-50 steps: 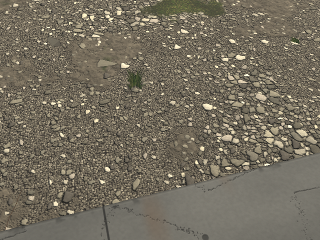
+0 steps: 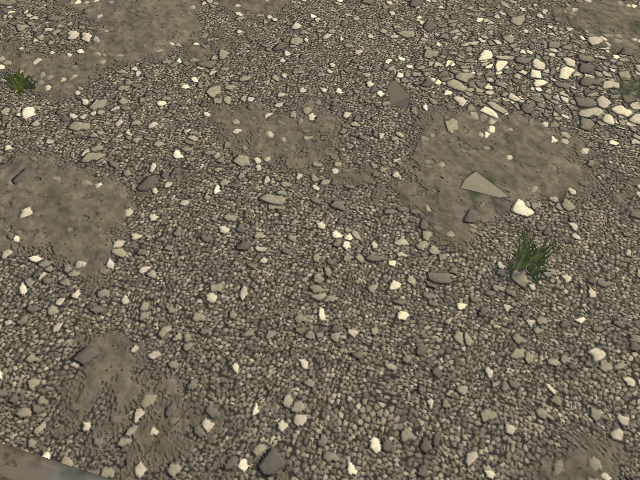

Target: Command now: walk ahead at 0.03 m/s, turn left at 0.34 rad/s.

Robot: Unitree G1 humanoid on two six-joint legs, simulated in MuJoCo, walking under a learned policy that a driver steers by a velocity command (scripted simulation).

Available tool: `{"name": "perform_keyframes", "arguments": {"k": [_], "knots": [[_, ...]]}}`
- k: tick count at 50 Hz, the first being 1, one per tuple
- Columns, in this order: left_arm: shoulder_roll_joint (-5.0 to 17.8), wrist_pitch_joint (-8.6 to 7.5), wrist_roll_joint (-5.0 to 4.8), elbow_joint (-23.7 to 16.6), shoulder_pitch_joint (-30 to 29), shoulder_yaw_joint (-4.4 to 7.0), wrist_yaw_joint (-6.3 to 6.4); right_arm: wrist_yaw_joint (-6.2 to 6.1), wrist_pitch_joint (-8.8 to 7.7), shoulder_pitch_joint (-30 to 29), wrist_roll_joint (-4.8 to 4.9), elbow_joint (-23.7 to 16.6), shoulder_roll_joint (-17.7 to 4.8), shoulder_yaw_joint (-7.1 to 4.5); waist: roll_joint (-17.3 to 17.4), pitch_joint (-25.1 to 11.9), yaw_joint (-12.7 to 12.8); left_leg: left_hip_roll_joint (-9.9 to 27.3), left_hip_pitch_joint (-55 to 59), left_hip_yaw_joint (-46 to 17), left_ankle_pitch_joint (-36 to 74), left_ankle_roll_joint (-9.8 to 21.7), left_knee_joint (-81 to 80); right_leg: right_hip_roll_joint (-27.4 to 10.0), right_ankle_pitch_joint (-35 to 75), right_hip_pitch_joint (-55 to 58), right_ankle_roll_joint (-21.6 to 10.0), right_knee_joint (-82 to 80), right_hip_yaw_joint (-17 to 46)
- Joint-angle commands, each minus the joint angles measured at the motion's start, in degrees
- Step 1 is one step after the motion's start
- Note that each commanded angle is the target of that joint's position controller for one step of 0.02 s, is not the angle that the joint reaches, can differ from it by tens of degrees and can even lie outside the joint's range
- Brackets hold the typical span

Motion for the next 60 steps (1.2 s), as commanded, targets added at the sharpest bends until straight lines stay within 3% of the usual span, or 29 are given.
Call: {"name": "perform_keyframes", "arguments": {"k": [1, 5, 7, 9, 10, 11, 12, 13, 15, 16, 17, 19, 21, 23, 26, 30, 41, 60], "knots": [[4.92, 1.03, 0.15, 0.73, 6.67, 0.73, 0.38, 0.1, -1.58, -0.86, 0.99, -5.78, -7.37, -1.14, 4.02, -5.04, 1.61, 17.76, 1.62, -16.0, -10.1, 10.39, -5.13, -1.4, 1.7, 5.18, 1.6, -2.93, -0.67], [4.68, -0.02, -0.03, 1.13, 5.12, -0.16, 0.29, 0.34, -0.85, -0.82, 1.89, -7.22, -6.95, -0.31, 4.68, -5.51, -0.88, 18.74, 6.26, -19.22, -16.63, 10.22, -2.87, -0.23, -1.7, 5.65, 0.22, -14.5, -2.57], [4.83, -0.7, -1.07, 1.56, 6.87, -0.28, -0.54, 0.72, 0.09, -3.12, 2.13, -7.52, -7.0, 0.2, 3.99, -5.77, 0.64, 17.88, 5.45, -19.23, -17.78, 9.85, -1.1, 1.4, 3.02, 10.12, -1.17, -24.04, -4.7], [4.24, -1.52, -2.53, 0.95, 7.2, -0.71, -1.67, 1.66, 1.2, -3.64, 1.92, -6.57, -5.39, 1.39, 3.49, -5.86, 2.51, 16.37, 2.5, -19.79, -14.59, 8.22, 0.56, 2.03, 12.49, 17.45, -4.14, -34.64, -5.16], [4.22, -2.11, -2.86, -0.07, 8.05, -0.98, -1.98, 1.96, 1.7, -2.81, 1.55, -5.96, -3.93, 2.13, 3.95, -7.84, 3.35, 15.14, 1.55, -19.54, -13.02, 6.07, 2.1, -0.37, 16.25, 21.58, -7.5, -36.12, -3.13], [7.88, -3.1, -2.96, -1.0, 7.91, -0.86, -2.37, 2.02, 1.84, -0.49, 1.47, -7.75, -0.82, 3.09, -3.69, -10.66, 1.51, 8.17, -1.33, -10.8, -18.61, 0.03, 7.49, -10.55, 24.29, 24.17, -19.03, -37.82, 8.95], [8.4, -4.02, -2.43, -0.94, 4.29, -0.74, -3.82, 1.76, 2.05, -3.48, -0.32, -8.14, -2.66, 2.23, -5.38, -3.34, 0.72, 3.68, -7.8, -3.49, -20.2, -6.34, 10.05, -15.43, 21.9, 20.62, -23.69, -41.06, 16.97], [9.52, -4.1, -2.85, -1.57, 2.99, 0.01, -4.25, 0.87, 2.95, -5.92, -1.35, -7.52, -5.57, 1.17, -2.33, -3.36, 1.58, 5.45, -6.56, -1.88, -20.39, -7.89, 12.03, -13.57, 15.23, 20.77, -21.38, -40.42, 13.71], [6.68, -4.67, -4.35, -1.89, 2.32, -0.85, -5.45, -0.22, 4.36, -5.71, -0.45, -6.11, -4.8, 1.11, -3.8, -1.24, 1.91, 7.02, -4.26, -0.62, -15.9, -9.5, 11.53, -9.3, 6.65, 18.31, -15.64, -39.83, 10.71], [5.65, -4.96, -5.15, -1.93, 0.4, -1.1, -6.14, -0.3, 4.63, -5.75, -0.07, -5.83, -3.37, 1.61, -4.01, 0.04, 0.62, 7.59, -1.54, 0.37, -12.38, -9.31, 9.53, -7.95, 6.34, 15.95, -13.41, -38.62, 9.24], [5.72, -4.77, -5.41, -1.97, -0.29, -1.03, -6.94, 0.08, 4.49, -5.68, 0.5, -5.52, -2.49, 2.07, -3.03, -0.3, 0.24, 7.83, 2.5, 1.49, -8.13, -8.53, 7.41, -5.94, 6.85, 13.9, -11.5, -37.15, 7.2], [5.67, -4.73, -4.4, -0.63, 1.84, -0.88, -8.03, 0.85, 3.91, -6.21, 2.11, -5.44, -4.08, 1.75, -3.3, -0.89, 0.71, 7.81, 5.37, 1.51, -3.8, -6.46, 6.77, -4.32, 11.68, 12.82, -9.72, -36.02, 4.97], [6.28, -4.54, -3.29, -0.42, 2.96, -0.43, -7.8, 1.25, 3.52, -6.77, 1.92, -5.42, -5.92, 1.37, -1.71, -2.54, 1.88, 8.0, 4.46, 1.18, -2.65, -4.67, 6.81, -2.77, 14.24, 16.19, -10.0, -34.67, 2.33], [7.32, -4.4, -2.83, -0.63, 2.42, 0.09, -7.2, 0.96, 3.67, -8.24, 1.43, -5.28, -6.24, 1.19, -1.41, -3.05, 2.41, 7.94, 2.35, 1.2, -2.32, -5.23, 6.2, -3.05, 19.95, 20.19, -11.14, -32.93, 1.89], [6.47, -4.26, -3.44, -1.33, 0.69, 0.12, -6.97, 0.61, 3.84, -9.11, 1.51, -5.13, -5.4, 1.63, -1.72, -3.73, 2.28, 7.93, 2.55, 1.32, -2.46, -5.84, 6.28, -3.28, 23.38, 21.96, -11.43, -32.36, 2.01], [6.78, -3.79, -3.12, -1.74, -0.38, 0.55, -7.28, 0.71, 3.86, -8.32, 1.4, -4.02, -6.16, 1.71, -1.44, -3.82, 2.12, 8.23, 3.25, 1.37, -1.36, -5.9, 6.1, -1.99, 23.99, 22.89, -10.31, -31.74, 0.96], [8.77, -3.41, -2.64, -1.77, -1.72, 1.33, -6.69, 0.83, 3.91, -9.2, 1.28, -2.23, -7.74, 2.11, -0.42, -3.94, 1.84, 8.88, 5.4, 1.37, -0.1, -5.71, 6.8, 0.12, 23.39, 22.8, -8.84, -31.6, -0.04], [10.72, -3.09, -2.63, 0.02, 1.32, 1.35, -6.21, 0.52, 4.43, -12.37, 1.17, 1.8, -9.37, 2.58, 0.34, -2.42, 1.46, 9.22, 7.52, 2.04, -1.71, -6.33, 6.99, 0.88, 21.95, 22.19, -8.62, -33.84, 0.74]]}}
